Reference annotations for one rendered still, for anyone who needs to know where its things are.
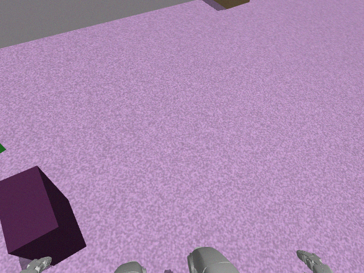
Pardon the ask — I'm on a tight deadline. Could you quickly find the right robot hand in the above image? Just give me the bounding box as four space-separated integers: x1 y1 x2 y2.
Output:
296 250 334 273

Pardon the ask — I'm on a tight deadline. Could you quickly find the left robot hand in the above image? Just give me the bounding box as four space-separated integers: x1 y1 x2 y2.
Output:
20 257 52 273

